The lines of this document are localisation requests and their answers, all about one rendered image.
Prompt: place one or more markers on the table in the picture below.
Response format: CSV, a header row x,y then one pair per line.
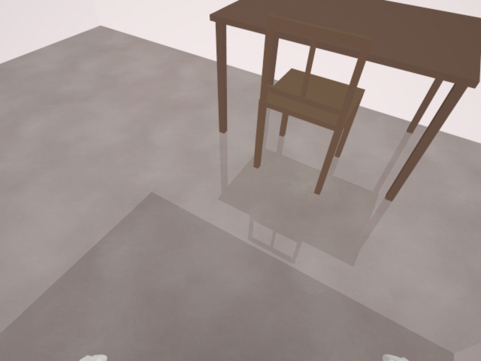
x,y
438,44

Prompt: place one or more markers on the chair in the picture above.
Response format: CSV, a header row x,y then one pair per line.
x,y
318,100

